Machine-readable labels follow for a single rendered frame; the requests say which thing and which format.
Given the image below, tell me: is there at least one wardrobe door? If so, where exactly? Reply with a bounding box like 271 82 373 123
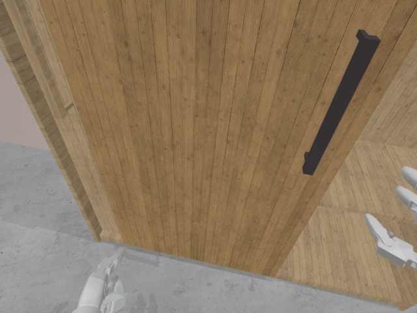
3 0 121 234
39 0 417 277

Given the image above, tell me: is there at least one right robot hand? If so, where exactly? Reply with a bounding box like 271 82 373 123
365 166 417 270

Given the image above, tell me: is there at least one handle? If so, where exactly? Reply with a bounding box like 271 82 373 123
5 0 67 119
302 29 381 175

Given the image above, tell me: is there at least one left robot hand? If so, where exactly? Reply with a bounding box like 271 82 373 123
77 253 127 313

